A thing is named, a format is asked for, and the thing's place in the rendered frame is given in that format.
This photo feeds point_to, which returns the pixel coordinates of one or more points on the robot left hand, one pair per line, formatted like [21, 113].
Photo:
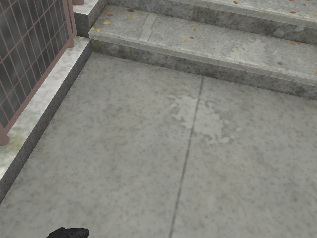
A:
[69, 233]

